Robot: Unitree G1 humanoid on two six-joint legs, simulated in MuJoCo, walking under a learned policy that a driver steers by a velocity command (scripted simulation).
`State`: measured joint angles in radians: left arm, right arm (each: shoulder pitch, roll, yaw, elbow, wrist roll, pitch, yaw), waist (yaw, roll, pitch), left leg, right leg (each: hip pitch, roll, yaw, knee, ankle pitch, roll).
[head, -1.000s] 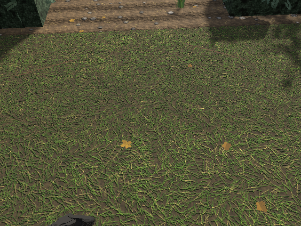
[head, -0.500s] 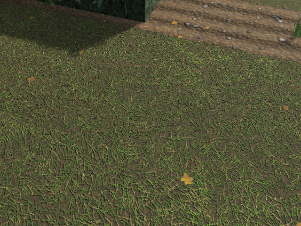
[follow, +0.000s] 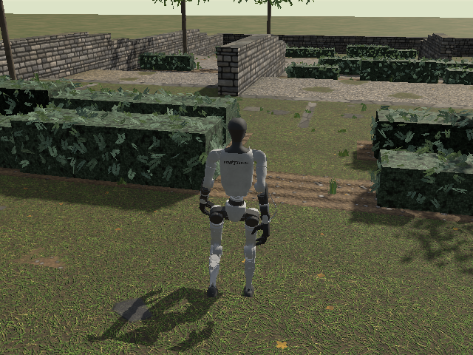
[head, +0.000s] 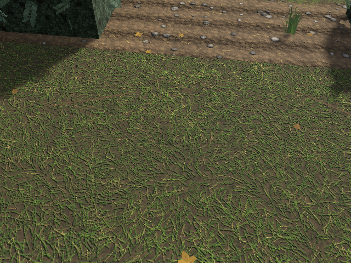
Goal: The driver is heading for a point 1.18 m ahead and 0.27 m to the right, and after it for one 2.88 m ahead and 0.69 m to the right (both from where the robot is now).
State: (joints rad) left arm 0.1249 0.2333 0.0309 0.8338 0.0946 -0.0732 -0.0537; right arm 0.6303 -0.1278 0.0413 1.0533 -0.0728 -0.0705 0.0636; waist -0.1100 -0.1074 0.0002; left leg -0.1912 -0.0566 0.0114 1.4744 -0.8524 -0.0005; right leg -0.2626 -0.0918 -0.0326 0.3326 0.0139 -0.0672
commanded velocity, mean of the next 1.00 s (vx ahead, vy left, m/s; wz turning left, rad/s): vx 0.50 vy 0.00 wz -0.10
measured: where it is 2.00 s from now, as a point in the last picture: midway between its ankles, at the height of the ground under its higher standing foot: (191, 163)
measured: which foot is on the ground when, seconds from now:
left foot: up 0.00-0.38, down 0.40-1.00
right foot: down 0.00-0.44, up 0.46-1.00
